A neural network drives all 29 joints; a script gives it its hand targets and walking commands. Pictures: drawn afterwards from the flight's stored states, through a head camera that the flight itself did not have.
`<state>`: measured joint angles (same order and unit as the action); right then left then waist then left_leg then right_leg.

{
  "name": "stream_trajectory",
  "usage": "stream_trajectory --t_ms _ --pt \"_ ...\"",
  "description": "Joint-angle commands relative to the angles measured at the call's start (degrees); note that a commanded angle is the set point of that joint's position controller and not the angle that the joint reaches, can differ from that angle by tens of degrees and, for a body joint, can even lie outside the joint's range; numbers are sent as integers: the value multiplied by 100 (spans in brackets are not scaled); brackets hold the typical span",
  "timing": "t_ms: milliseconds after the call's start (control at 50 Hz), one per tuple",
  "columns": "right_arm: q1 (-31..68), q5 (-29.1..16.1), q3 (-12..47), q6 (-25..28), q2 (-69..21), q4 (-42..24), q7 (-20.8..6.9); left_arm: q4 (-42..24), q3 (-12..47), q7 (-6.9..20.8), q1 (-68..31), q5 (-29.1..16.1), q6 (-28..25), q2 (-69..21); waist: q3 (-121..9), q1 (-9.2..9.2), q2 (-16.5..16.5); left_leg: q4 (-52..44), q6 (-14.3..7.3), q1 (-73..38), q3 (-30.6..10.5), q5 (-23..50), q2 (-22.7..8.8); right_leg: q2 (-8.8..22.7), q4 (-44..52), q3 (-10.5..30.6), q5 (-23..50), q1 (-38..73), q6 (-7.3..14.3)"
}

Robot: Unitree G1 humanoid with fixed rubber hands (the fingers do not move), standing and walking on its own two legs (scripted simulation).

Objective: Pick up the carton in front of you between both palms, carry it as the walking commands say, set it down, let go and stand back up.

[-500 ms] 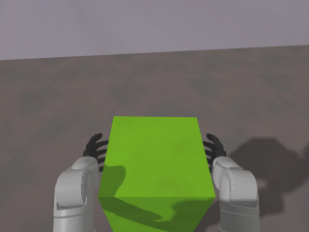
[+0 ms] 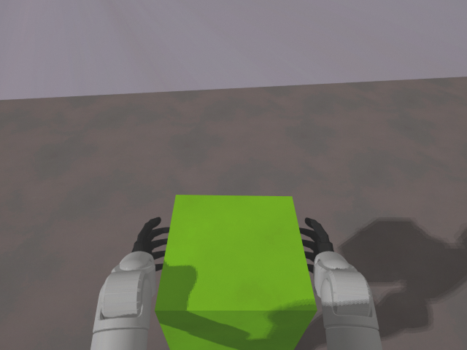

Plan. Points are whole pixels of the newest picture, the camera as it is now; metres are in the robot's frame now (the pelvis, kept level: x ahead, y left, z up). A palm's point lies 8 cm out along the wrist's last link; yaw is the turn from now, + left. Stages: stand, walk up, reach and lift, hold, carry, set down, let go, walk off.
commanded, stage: carry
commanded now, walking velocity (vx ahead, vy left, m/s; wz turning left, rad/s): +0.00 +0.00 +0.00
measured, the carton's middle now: (232, 281) +0.26 +0.00 -0.02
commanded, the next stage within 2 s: hold in 0.48 s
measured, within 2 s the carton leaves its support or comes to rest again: neither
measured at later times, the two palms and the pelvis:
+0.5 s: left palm (141, 264) +0.26 +0.16 +0.04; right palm (318, 264) +0.26 -0.15 +0.04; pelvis -0.02 +0.00 +0.00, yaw +0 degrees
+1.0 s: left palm (133, 292) +0.21 +0.15 +0.05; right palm (323, 276) +0.24 -0.15 +0.04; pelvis -0.06 -0.02 +0.01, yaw +6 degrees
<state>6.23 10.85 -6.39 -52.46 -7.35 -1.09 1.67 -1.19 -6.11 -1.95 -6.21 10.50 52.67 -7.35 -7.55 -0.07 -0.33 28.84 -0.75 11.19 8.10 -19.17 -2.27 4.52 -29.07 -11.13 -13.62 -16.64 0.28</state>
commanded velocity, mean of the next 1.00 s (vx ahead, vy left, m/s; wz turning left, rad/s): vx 0.00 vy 0.00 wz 0.00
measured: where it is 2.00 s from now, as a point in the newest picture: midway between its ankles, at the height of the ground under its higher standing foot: outside the picture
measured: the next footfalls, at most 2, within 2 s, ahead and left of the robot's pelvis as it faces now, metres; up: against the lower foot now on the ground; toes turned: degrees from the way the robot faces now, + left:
none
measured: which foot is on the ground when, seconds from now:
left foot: down 0.00-1.00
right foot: down 0.00-1.00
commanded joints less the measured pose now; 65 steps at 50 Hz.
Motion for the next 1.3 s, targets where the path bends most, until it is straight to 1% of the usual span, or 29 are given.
stream_trajectory --t_ms 0,100,140,200,260,320,380,460,480,500,520,540,560,580,600,620,660,700,740,820,920,1060,1180,1280 --pt "2602 -1252 2980 542 -4424 -54 -1134 -87 2994 1149 -2621 -1268 -556 -4428 -790 5 2 -564 -63 206 -558 1356 -683 568 379 628 1069 650 8" --pt "2962 -927 2517 1196 -4577 687 -1186 662 2512 1199 -2959 -912 -1214 -4580 -860 -1 10 -619 -88 242 -580 1141 -665 565 431 639 912 656 25" --pt "3113 -869 2440 1416 -4729 893 -1226 855 2445 1237 -3116 -849 -1437 -4740 -919 -3 14 -616 -97 229 -584 1128 -658 564 435 644 906 662 34" --pt "3218 -882 2510 1592 -4978 1017 -1276 969 2514 1291 -3229 -870 -1611 -4998 -1057 -3 20 -574 -108 173 -584 1204 -652 567 409 645 966 697 39" --pt "3146 -966 2676 1573 -5112 913 -1297 874 2686 1319 -3161 -957 -1589 -5136 -1173 -3 16 -510 -111 109 -575 1362 -653 577 362 635 1079 713 34" --pt "2954 -1124 2903 1384 -5119 630 -1282 603 2915 1308 -2984 -1121 -1407 -5147 -1226 -4 18 -453 -108 73 -565 1524 -657 590 321 629 1201 708 20" --pt "2790 -1096 2856 1224 -4966 571 -1257 543 2873 1284 -2830 -1103 -1248 -4993 -1194 3 18 -419 -97 94 -561 1617 -659 594 287 626 1272 675 13" --pt "2853 -1088 2833 1203 -4919 530 -1250 507 2851 1281 -2886 -1099 -1228 -4932 -1059 3 29 -449 -99 189 -582 1544 -664 587 309 635 1189 608 1" --pt "2310 -1122 2850 1154 -5067 367 -1266 623 2679 1302 -2416 -1044 -1215 -5038 -212 15 -349 -840 -90 -87 -1446 3034 515 -974 512 1433 2187 1949 158" --pt "2477 -1120 2806 1237 -4908 175 -1242 331 2722 1259 -2548 -1031 -1341 -5021 -598 32 -265 -792 -65 -148 -1515 3344 511 -904 521 1589 2633 2259 202" --pt "2442 -1077 2792 1249 -4808 71 -1233 399 2603 1220 -2351 -907 -1359 -4842 -577 -2 -94 -766 -68 -702 -1566 3564 448 -930 514 1609 2757 1874 132" --pt "2612 -1080 2831 1266 -4735 53 -1258 472 2515 1183 -2349 -824 -1379 -4819 -630 -93 -208 -830 -33 -870 -1488 3250 508 -928 576 1618 2557 1844 106" --pt "2660 -1106 2886 1284 -4798 86 -1264 490 2494 1161 -2400 -807 -1406 -4806 -640 -115 -37 -836 -31 -972 -1483 3233 556 -969 625 1614 2555 1815 50" --pt "2688 -1130 2925 1305 -4771 81 -1253 498 2524 1140 -2431 -835 -1427 -4790 -684 -124 -9 -871 -16 -1071 -1495 3184 568 -987 645 1597 2495 1827 18" --pt "2747 -1131 2931 1317 -4747 93 -1269 509 2543 1131 -2479 -819 -1434 -4804 -648 -117 -162 -967 -18 -1135 -1450 2696 594 -991 692 1558 2054 1771 6" --pt "2726 -1115 2899 1324 -4796 175 -1269 492 2608 1144 -2606 -850 -1436 -4826 -532 -50 -68 -950 -12 -1143 -1460 2671 590 -1024 727 1531 1889 1635 6" --pt "2648 -1032 2806 1339 -4839 335 -1230 458 2761 1188 -2799 -971 -1437 -4919 -502 59 -85 -955 26 -1026 -1472 2462 559 -1022 769 1533 1672 1743 63" --pt "2582 -916 2659 1341 -4842 479 -1205 488 2799 1246 -2900 -1005 -1423 -4930 -347 165 -122 -996 28 -879 -1464 2089 553 -1013 798 1527 1398 1742 110" --pt "2610 -844 2556 1327 -4868 602 -1203 589 2743 1302 -2978 -983 -1399 -4917 -168 191 -124 -1049 11 -649 -1453 1654 552 -986 820 1525 1133 1799 135" --pt "2857 -853 2558 1289 -5011 729 -1273 826 2588 1388 -3094 -933 -1386 -4995 9 117 -70 -1135 -63 -261 -1436 1002 552 -924 842 1529 740 1967 127" --pt "3209 -933 2654 1267 -5212 826 -1409 1068 2440 1468 -3264 -884 -1405 -5184 33 3 -10 -1189 -159 13 -1397 436 548 -859 856 1539 330 2098 87" --pt "3521 -963 2612 1261 -5426 1120 -1587 1364 2281 1608 -3532 -832 -1441 -5405 42 -25 51 -1160 -238 146 -1348 28 569 -773 939 1595 -173 2118 56" --pt "3674 -926 2433 1252 -5525 1422 -1660 1578 2126 1715 -3751 -792 -1455 -5485 72 8 131 -1081 -235 154 -1338 19 605 -669 1089 1715 -483 2119 39" --pt "3764 -885 2291 1237 -5551 1591 -1677 1719 2012 1754 -3862 -761 -1445 -5507 92 21 139 -1068 -222 162 -1340 84 614 -624 1148 1753 -471 2164 22"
